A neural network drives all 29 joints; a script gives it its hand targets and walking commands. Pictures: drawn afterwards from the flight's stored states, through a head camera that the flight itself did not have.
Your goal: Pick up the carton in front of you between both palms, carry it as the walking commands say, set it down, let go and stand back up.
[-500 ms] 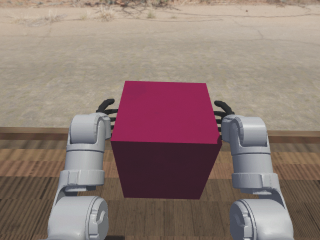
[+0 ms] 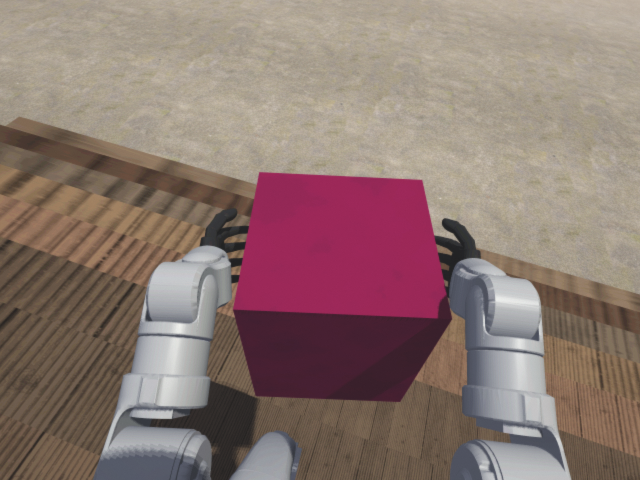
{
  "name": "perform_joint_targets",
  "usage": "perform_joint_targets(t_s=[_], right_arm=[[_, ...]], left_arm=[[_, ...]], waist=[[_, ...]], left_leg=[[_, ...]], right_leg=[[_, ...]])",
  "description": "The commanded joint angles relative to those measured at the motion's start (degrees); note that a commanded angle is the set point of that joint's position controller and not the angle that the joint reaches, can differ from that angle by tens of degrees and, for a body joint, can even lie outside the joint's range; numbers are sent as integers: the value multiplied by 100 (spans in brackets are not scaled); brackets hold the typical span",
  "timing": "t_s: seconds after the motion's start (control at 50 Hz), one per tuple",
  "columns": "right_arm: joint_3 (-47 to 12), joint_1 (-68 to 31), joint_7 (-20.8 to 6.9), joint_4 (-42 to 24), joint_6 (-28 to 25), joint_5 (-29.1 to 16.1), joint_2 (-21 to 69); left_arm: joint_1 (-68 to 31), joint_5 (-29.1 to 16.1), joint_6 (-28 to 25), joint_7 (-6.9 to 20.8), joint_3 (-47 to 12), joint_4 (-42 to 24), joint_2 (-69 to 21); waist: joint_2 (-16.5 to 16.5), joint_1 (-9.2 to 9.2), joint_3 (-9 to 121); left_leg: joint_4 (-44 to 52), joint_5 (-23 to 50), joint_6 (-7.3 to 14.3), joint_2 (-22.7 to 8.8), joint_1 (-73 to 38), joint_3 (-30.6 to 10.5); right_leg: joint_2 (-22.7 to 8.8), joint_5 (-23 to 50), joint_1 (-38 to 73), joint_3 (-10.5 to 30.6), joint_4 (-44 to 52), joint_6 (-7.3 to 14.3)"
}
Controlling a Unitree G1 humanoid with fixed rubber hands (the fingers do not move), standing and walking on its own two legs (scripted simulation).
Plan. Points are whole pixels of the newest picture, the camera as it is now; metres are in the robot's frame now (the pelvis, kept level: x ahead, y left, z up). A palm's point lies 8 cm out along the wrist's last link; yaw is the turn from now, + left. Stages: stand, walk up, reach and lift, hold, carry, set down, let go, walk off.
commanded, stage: carry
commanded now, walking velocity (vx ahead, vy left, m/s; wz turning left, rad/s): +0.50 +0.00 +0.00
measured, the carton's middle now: (334, 294) +0.36 +0.06 +0.01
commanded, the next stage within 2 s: none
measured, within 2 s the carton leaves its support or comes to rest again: neither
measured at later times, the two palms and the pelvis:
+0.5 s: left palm (295, 174) +0.74 +0.19 -0.13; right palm (427, 203) +0.71 -0.11 -0.12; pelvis +0.38 +0.07 -0.19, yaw -1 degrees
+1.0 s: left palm (310, 128) +1.16 +0.23 -0.31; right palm (400, 146) +1.16 -0.07 -0.32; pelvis +0.82 +0.07 -0.42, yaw -1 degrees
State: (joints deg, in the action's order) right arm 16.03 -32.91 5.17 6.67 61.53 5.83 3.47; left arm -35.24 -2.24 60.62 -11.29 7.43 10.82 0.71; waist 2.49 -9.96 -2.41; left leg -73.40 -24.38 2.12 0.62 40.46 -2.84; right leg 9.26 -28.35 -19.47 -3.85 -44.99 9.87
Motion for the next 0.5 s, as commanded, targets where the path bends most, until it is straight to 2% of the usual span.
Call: perform_joint_targets(t_s=[0.0,0.02,0.04,0.06,0.08,0.1,0.12,0.14,0.16,0.18,0.2,0.22,0.24,0.26,0.28,0.3,0.32,0.34,0.36,0.38,0.4,0.42,0.44,0.46,0.48], right_arm=[[-3246,-3246,-990,-302,-250,-1484,4906],[-3364,-3368,-1010,-484,-334,-1567,4961],[-3452,-3432,-989,-485,-374,-1578,5076],[-3491,-3429,-963,-529,-416,-1613,5047],[-3573,-3448,-933,-646,-418,-1652,5056],[-3704,-3503,-901,-792,-394,-1688,4997],[-3742,-3505,-866,-855,-334,-1729,4927],[-3823,-3494,-853,-881,-275,-1802,4854],[-3923,-3419,-855,-903,-212,-1859,4862],[-4007,-3294,-872,-781,-159,-1894,4742],[-4030,-3226,-916,-713,-102,-1950,4702],[-4037,-3306,-955,-427,-76,-2030,4707],[-4076,-3128,-1000,-154,-51,-2231,4856],[-4398,-3458,-1073,-339,-42,-2621,5249],[-4483,-3802,-1136,-406,-30,-2896,5507],[-4557,-4057,-1191,-451,-111,-3079,5781],[-4714,-4279,-1229,-468,-188,-3257,6120],[-4736,-4497,-1248,-535,-269,-3374,6297],[-4786,-4677,-1269,-564,-332,-3448,6420],[-4795,-4699,-1292,-527,-382,-3466,6488],[-4781,-4541,-1308,-509,-432,-3452,6568],[-4761,-4414,-1311,-543,-475,-3437,6623],[-4697,-4285,-1297,-521,-499,-3419,6607],[-4663,-4013,-1283,-430,-506,-3355,6569],[-4599,-3818,-1271,-437,-527,-3308,6421]], left_arm=[[-4581,-2933,-226,1870,-4165,-900,-7006],[-4631,-2963,-251,1869,-4150,-907,-7096],[-4499,-2951,-277,1874,-4170,-901,-7114],[-4475,-2954,-306,1872,-4084,-919,-7069],[-4322,-2887,-325,1860,-4038,-888,-7049],[-4112,-2825,-335,1842,-3936,-764,-6972],[-3851,-2733,-331,1835,-3855,-665,-6904],[-3490,-2579,-289,1822,-3767,-474,-6739],[-3224,-2393,-266,1823,-3707,-300,-6640],[-2972,-2287,-221,1833,-3645,-164,-6460],[-3170,-2182,-213,1811,-3499,-277,-6407],[-3287,-2065,-115,1766,-3282,-288,-6378],[-2905,-1780,-5,1673,-3124,-115,-6108],[-2931,-1508,17,1597,-2893,-97,-5852],[-2807,-1323,-14,1539,-2763,-29,-5886],[-2596,-1253,-61,1524,-2536,-69,-5895],[-2727,-1149,-124,1525,-2491,-164,-5794],[-2898,-1115,-178,1544,-2570,-218,-5908],[-3083,-1120,-231,1550,-2667,-331,-5966],[-3207,-1153,-267,1556,-2789,-450,-6091],[-3223,-1181,-307,1554,-2879,-579,-6185],[-3200,-1241,-347,1558,-2990,-678,-6200],[-3172,-1298,-368,1563,-3109,-820,-6263],[-3122,-1329,-377,1537,-3277,-871,-6283],[-2995,-1356,-380,1518,-3335,-920,-6311]], waist=[[280,543,2956],[-313,234,2942],[-394,113,2836],[-768,14,2703],[-528,-48,2413],[-115,-57,2209],[272,38,2090],[522,100,1967],[816,595,2486],[421,1436,3092],[-954,1987,2696],[-1929,1845,2686],[-1355,1622,3096],[-359,1508,2668],[-60,1374,2415],[-261,1291,2965],[-13,1161,2781],[-24,1203,2521],[-154,1230,2456],[-353,1258,2433],[-649,1244,2718],[-349,1349,2767],[-410,1504,2796],[-386,1651,2642],[-488,1707,2541]], left_leg=[[335,1722,88,-209,-205,200],[1439,3166,29,-318,817,-204],[2188,3610,-26,-107,1077,66],[3530,4913,-89,-12,54,306],[4171,4978,-136,169,-895,739],[4452,5077,-99,165,-1457,898],[4387,5157,22,157,-1955,928],[4758,5194,154,33,-2022,831],[4325,5576,391,-189,-2893,643],[3852,5264,271,222,-4289,1281],[4439,5040,615,-184,-4955,859],[3188,7027,1257,-1392,-6483,-812],[3668,4602,1652,-1972,-6584,-2515],[3857,3896,1329,-1644,-5558,-2304],[3711,3856,1185,-1536,-4920,-2193],[3385,3226,1525,-1800,-4991,-2796],[3623,2612,1504,-1817,-3946,-2716],[3905,2419,1565,-1730,-3282,-2822],[3866,2754,1598,-1698,-2913,-2594],[3815,3424,1551,-1638,-2637,-2297],[3343,3914,1356,-1594,-2979,-1976],[2861,3450,1021,-1042,-3311,-1351],[2256,2631,821,-699,-3759,-1200],[2128,2393,759,-401,-3722,-809],[1953,1858,800,-287,-3443,-684]], right_leg=[[-2278,7230,1638,3018,-50,536],[-1652,4932,2394,2761,-779,418],[-1325,4452,2690,2478,-1022,287],[-861,3395,1860,1770,-1143,238],[-759,3005,1149,1367,-1022,161],[-825,2867,698,1332,-1126,165],[-907,2943,406,1213,-1278,91],[-907,3132,606,1168,-1614,33],[-1233,4093,691,1215,-2537,-28],[-1276,5307,78,740,-3635,-242],[-674,3032,-1057,355,-6138,-745],[-94,-1702,-3058,496,-7394,-1158],[-338,-898,-3811,905,-6568,-1101],[-752,-382,-3354,975,-5444,-826],[-820,-552,-3199,906,-5098,-829],[-972,29,-3644,1248,-4760,-812],[-1153,387,-3109,1255,-3850,-856],[-1059,541,-2681,1140,-3042,-929],[-1091,650,-2393,991,-2366,-974],[-1003,1034,-2098,712,-2309,-978],[-1003,1994,-2186,613,-3042,-820],[-996,2738,-2560,598,-2275,-733],[-1030,3605,-2942,668,-1569,-635],[-851,4227,-2879,316,-811,-683],[-790,4772,-2366,169,-108,-767]])
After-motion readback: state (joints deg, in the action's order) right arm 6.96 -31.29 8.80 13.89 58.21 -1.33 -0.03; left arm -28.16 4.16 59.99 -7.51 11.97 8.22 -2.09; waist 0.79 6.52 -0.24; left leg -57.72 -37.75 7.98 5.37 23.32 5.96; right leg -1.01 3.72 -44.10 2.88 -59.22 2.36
